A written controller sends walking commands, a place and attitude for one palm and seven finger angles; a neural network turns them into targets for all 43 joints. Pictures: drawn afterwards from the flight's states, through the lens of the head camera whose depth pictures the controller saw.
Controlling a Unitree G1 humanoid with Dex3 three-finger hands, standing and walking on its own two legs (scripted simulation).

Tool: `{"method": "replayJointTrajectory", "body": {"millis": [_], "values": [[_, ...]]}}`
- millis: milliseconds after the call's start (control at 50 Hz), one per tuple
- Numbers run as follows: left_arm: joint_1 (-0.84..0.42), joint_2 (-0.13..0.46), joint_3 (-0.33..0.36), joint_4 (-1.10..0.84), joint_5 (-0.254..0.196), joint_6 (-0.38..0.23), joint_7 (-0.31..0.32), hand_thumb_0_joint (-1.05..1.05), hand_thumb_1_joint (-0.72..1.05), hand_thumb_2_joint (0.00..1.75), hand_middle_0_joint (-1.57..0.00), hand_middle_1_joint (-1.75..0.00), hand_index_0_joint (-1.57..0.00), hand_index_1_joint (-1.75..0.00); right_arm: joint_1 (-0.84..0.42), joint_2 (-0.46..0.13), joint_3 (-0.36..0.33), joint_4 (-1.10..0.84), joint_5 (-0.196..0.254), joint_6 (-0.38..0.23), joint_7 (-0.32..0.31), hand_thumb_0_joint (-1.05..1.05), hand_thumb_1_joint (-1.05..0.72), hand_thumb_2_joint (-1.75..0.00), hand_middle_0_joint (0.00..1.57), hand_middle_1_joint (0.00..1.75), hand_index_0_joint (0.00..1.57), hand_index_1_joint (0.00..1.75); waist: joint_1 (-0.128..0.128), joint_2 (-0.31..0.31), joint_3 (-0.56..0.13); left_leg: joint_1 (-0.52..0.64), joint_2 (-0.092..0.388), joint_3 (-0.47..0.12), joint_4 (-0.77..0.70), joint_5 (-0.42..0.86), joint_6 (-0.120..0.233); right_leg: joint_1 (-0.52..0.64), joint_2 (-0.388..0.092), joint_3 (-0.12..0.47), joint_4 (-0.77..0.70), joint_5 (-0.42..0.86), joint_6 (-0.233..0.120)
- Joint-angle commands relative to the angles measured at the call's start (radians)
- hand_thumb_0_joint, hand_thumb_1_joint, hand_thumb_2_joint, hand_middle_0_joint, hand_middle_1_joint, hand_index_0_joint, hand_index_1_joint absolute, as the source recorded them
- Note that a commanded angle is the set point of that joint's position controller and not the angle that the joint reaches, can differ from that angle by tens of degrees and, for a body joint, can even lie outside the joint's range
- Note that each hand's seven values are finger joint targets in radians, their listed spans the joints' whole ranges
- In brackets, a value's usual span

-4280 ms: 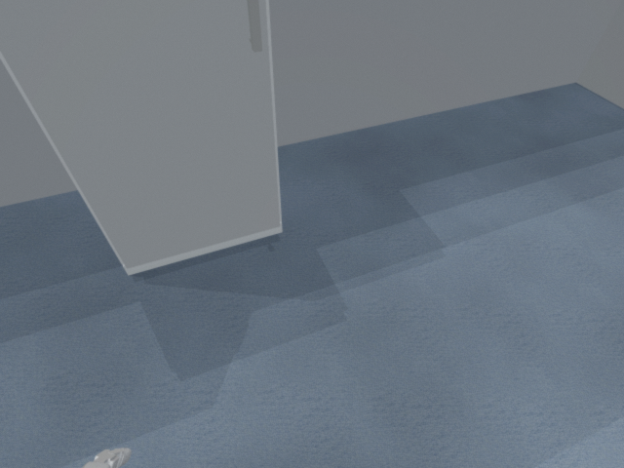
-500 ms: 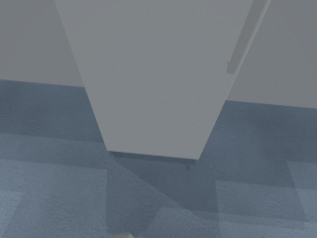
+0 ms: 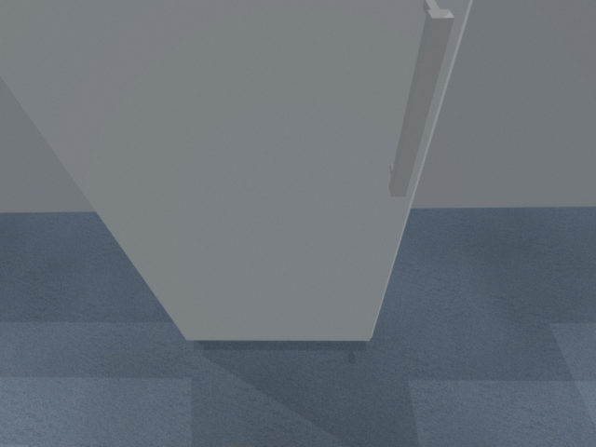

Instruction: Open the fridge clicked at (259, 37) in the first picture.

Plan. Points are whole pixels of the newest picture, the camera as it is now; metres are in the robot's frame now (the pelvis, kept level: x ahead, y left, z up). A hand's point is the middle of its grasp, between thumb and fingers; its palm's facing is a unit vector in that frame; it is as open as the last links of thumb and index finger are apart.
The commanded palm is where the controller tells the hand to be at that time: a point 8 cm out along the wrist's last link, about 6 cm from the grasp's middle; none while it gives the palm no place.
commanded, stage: come to a stop and stand still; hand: right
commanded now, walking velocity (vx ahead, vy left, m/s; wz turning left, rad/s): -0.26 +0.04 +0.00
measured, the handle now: (411, 112) +0.50 -0.14 +0.19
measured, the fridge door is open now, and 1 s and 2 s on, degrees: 0 0 0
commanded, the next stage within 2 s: look again from close up in 1.36 s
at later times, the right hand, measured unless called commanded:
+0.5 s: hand out of the picture +0.05 -0.15 -0.17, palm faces +0.07 +0.97 -0.23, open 7.4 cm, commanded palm none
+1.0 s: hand out of the picture -0.02 -0.15 -0.18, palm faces +0.00 +0.98 -0.20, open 7.4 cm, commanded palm none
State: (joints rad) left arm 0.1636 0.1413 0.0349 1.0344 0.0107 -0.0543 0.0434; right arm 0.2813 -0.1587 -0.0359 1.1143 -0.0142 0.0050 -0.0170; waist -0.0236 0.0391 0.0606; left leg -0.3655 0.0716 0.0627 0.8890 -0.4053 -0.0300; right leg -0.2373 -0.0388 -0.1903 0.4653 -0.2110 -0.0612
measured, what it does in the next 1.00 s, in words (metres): steps on the spot: left foot, then right foot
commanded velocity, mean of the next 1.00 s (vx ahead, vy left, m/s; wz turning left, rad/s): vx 0.01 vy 0.00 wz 0.00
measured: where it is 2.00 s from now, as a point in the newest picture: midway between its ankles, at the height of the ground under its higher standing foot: outside the picture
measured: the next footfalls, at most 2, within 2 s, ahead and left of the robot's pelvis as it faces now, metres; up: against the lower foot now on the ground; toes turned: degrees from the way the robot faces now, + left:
left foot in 0.22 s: +0.08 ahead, +0.15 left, +0.00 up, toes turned +6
right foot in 0.58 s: -0.01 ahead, -0.10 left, +0.00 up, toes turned -4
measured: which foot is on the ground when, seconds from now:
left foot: up 0.00-0.20, down 0.22-0.62, up 0.64-0.88, down 0.90-1.00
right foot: down 0.00-0.22, up 0.24-0.56, down 0.58-1.00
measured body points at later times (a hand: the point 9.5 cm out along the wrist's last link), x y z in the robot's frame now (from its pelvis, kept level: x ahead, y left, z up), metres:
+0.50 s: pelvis -0.02 +0.03 +0.00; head +0.01 +0.04 +0.44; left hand +0.03 +0.27 -0.17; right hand +0.05 -0.21 -0.15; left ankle +0.04 +0.15 -0.74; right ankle -0.05 -0.10 -0.70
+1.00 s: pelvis -0.02 +0.01 -0.01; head +0.01 +0.02 +0.44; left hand -0.04 +0.23 -0.17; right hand -0.02 -0.21 -0.16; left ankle -0.04 +0.12 -0.74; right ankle -0.05 -0.10 -0.74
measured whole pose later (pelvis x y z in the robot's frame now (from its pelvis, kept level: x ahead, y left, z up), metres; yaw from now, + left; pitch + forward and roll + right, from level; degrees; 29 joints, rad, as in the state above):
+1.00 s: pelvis -0.02 +0.01 -0.01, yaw -1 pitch +1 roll +2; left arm 0.30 0.15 0.02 1.09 0.02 0.00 0.02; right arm 0.27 -0.12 0.00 1.11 -0.02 -0.04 -0.04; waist 0.03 -0.06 0.05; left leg -0.23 -0.02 0.07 0.50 -0.29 0.02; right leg -0.25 -0.05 -0.04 0.60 -0.36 0.00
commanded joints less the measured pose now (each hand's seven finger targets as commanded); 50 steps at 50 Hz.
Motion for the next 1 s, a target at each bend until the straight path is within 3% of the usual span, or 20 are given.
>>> {"method": "replayJointTrajectory", "body": {"millis": [0,100,160,200,220,320,440,500,520,540,580,600,700,760,800,840,860,880,940,980], "values": [[0.069,0.14,0.026,-0.007,0.003,0.024,0.005,0.0,0.9,0.9,-0.2,-0.3,-0.2,-0.3,0.062,-0.042,-0.01,-0.049,-0.007,0.012,-0.018,0.0,-0.9,-0.9,0.2,0.3,0.2,0.3,0.02,-0.151,-0.082,0.031,0.015,-0.006,-0.136,0.024,-0.008,0.112,-0.28,0.168,-0.122,0.724,-0.088],[0.042,0.175,0.057,-0.018,0.014,0.057,0.0,0.0,0.9,0.9,-0.2,-0.3,-0.2,-0.3,0.047,-0.062,-0.031,-0.094,-0.013,0.024,-0.019,0.0,-0.9,-0.9,0.2,0.3,0.2,0.3,0.011,-0.204,-0.07,0.04,-0.007,0.004,-0.179,0.04,0.014,0.097,-0.292,0.178,-0.068,0.634,-0.089],[0.039,0.158,0.06,-0.029,0.008,0.068,-0.012,0.0,0.9,0.9,-0.2,-0.3,-0.2,-0.3,0.07,-0.091,-0.036,-0.1,-0.016,0.008,-0.02,0.0,-0.9,-0.9,0.2,0.3,0.2,0.3,-0.01,-0.106,-0.094,0.177,0.021,-0.013,-0.423,0.353,0.018,0.018,-0.204,0.134,0.043,0.352,-0.006],[0.074,0.07,0.046,-0.051,-0.002,0.076,-0.026,0.0,0.9,0.9,-0.2,-0.3,-0.2,-0.3,0.045,-0.196,-0.045,-0.12,-0.021,-0.007,-0.024,0.0,-0.9,-0.9,0.2,0.3,0.2,0.3,0.01,0.169,-0.08,0.209,0.3,-0.264,-0.51,0.837,0.156,-0.133,0.002,0.048,0.283,-0.265,0.087],[0.058,0.065,0.047,-0.055,-0.002,0.098,-0.02,0.0,0.9,0.9,-0.2,-0.3,-0.2,-0.3,0.052,-0.209,-0.046,-0.127,-0.017,-0.006,-0.023,0.0,-0.9,-0.9,0.2,0.3,0.2,0.3,-0.017,0.162,-0.114,0.174,0.344,-0.285,-0.535,0.831,0.221,-0.129,0.008,0.13,0.439,-0.395,0.084],[0.079,0.097,0.046,-0.036,0.006,0.107,-0.029,0.0,0.9,0.9,-0.2,-0.3,-0.2,-0.3,-0.06,-0.176,-0.05,-0.163,-0.014,-0.006,-0.033,0.0,-0.9,-0.9,0.2,0.3,0.2,0.3,0.008,0.102,-0.09,0.174,0.265,-0.187,-0.539,0.608,0.208,-0.221,-0.009,0.198,0.641,-0.239,0.108],[0.07,0.082,0.03,-0.056,0.004,0.088,-0.04,0.0,0.9,0.9,-0.2,-0.3,-0.2,-0.3,-0.041,-0.211,-0.062,-0.157,-0.023,-0.001,-0.025,0.0,-0.9,-0.9,0.2,0.3,0.2,0.3,-0.026,0.14,-0.085,0.174,0.248,-0.221,-0.609,0.232,0.199,-0.126,-0.005,0.146,0.308,-0.256,0.103],[0.167,0.066,0.017,-0.018,0.005,0.075,-0.036,0.0,0.9,0.9,-0.2,-0.3,-0.2,-0.3,-0.073,-0.194,-0.053,-0.145,-0.015,0.003,-0.018,0.0,-0.9,-0.9,0.2,0.3,0.2,0.3,0.015,0.143,-0.092,0.089,0.178,-0.176,-0.614,0.039,0.141,0.05,0.012,0.106,0.067,-0.147,0.093],[0.221,0.066,0.011,0.006,0.006,0.068,-0.034,0.0,0.9,0.9,-0.2,-0.3,-0.2,-0.3,-0.095,-0.177,-0.047,-0.145,-0.008,0.007,-0.016,0.0,-0.9,-0.9,0.2,0.3,0.2,0.3,0.042,0.113,-0.087,0.022,0.147,-0.142,-0.593,-0.043,0.1,0.14,0.011,0.102,-0.044,-0.083,0.088],[0.247,0.094,0.012,0.014,0.011,0.058,-0.031,0.0,0.9,0.9,-0.2,-0.3,-0.2,-0.3,-0.095,-0.133,-0.037,-0.148,-0.001,0.01,-0.013,0.0,-0.9,-0.9,0.2,0.3,0.2,0.3,0.047,-0.014,-0.072,-0.033,0.084,-0.102,-0.516,-0.08,0.057,0.154,-0.048,0.198,-0.141,-0.13,0.067],[0.169,0.183,0.02,-0.013,0.024,0.05,-0.022,0.0,0.9,0.9,-0.2,-0.3,-0.2,-0.3,-0.1,-0.071,-0.021,-0.153,0.002,0.014,0.0,0.0,-0.9,-0.9,0.2,0.3,0.2,0.3,0.028,-0.247,0.021,0.017,-0.015,0.024,-0.351,0.028,-0.001,-0.099,-0.246,0.46,-0.362,-0.474,-0.012],[0.122,0.183,0.022,-0.018,0.023,0.046,-0.019,0.0,0.9,0.9,-0.2,-0.3,-0.2,-0.3,-0.116,-0.074,-0.022,-0.141,-0.012,0.019,0.002,0.0,-0.9,-0.9,0.2,0.3,0.2,0.3,0.024,-0.318,0.073,0.035,-0.021,0.014,-0.261,0.043,0.001,-0.167,-0.266,0.496,-0.41,-0.517,-0.03],[0.15,0.143,0.013,0.01,0.017,0.03,0.0,0.0,0.9,0.9,-0.2,-0.3,-0.2,-0.3,-0.059,-0.056,-0.017,-0.085,-0.014,0.003,0.022,0.0,-0.9,-0.9,0.2,0.3,0.2,0.3,0.033,-0.151,0.056,-0.102,-0.022,-0.028,-0.115,0.031,0.004,0.079,-0.22,0.36,-0.315,-0.095,-0.056],[0.208,0.151,0.021,0.046,0.02,0.031,0.006,0.0,0.9,0.9,-0.2,-0.3,-0.2,-0.3,-0.081,-0.039,-0.007,-0.086,-0.005,-0.002,0.018,0.0,-0.9,-0.9,0.2,0.3,0.2,0.3,0.064,-0.176,-0.003,-0.049,-0.025,-0.012,-0.228,-0.019,-0.003,0.179,-0.236,0.341,-0.221,0.227,-0.077],[0.208,0.151,0.022,0.061,0.016,0.033,0.007,0.0,0.9,0.9,-0.2,-0.3,-0.2,-0.3,-0.044,-0.039,-0.007,-0.072,0.001,-0.006,0.013,0.0,-0.9,-0.9,0.2,0.3,0.2,0.3,0.047,-0.18,-0.03,0.031,-0.038,0.003,-0.363,0.048,0.003,0.189,-0.216,0.314,-0.147,0.399,-0.066],[0.217,0.135,0.021,0.075,0.005,0.031,0.009,0.0,0.9,0.9,-0.2,-0.3,-0.2,-0.3,0.034,-0.05,-0.008,-0.03,0.003,-0.015,0.005,0.0,-0.9,-0.9,0.2,0.3,0.2,0.3,0.025,-0.142,-0.08,0.204,-0.026,-0.002,-0.541,0.27,0.01,0.137,-0.166,0.261,-0.065,0.386,-0.009],[0.093,0.143,0.01,0.008,-0.012,0.014,-0.006,0.0,0.9,0.9,-0.2,-0.3,-0.2,-0.3,0.137,-0.091,0.005,0.027,-0.007,-0.031,-0.049,0.0,-0.9,-0.9,0.2,0.3,0.2,0.3,-0.028,-0.077,-0.028,0.181,0.064,-0.132,-0.555,0.517,0.043,0.018,-0.127,0.18,0.13,0.283,0.049],[0.137,0.057,-0.006,-0.028,0.002,0.03,-0.02,0.0,0.9,0.9,-0.2,-0.3,-0.2,-0.3,0.093,-0.137,0.014,-0.015,-0.004,-0.043,-0.037,0.0,-0.9,-0.9,0.2,0.3,0.2,0.3,0.027,0.05,-0.021,0.155,0.134,-0.192,-0.609,0.228,0.087,-0.058,-0.025,0.147,0.126,-0.166,0.064],[0.189,0.047,-0.013,-0.012,0.01,0.03,-0.031,0.0,0.9,0.9,-0.2,-0.3,-0.2,-0.3,0.049,-0.109,0.008,-0.035,-0.004,-0.075,-0.034,0.0,-0.9,-0.9,0.2,0.3,0.2,0.3,0.049,0.175,-0.133,0.273,0.138,-0.175,-0.522,0.606,0.156,-0.077,-0.01,0.156,0.19,-0.182,0.061],[0.225,0.04,-0.02,0.011,0.001,0.017,-0.023,0.0,0.9,0.9,-0.2,-0.3,-0.2,-0.3,0.033,-0.094,0.016,-0.041,0.001,-0.073,-0.038,0.0,-0.9,-0.9,0.2,0.3,0.2,0.3,0.068,0.044,-0.158,0.262,0.112,-0.132,-0.427,0.684,0.136,0.036,-0.021,0.176,0.012,-0.006,0.059]]}}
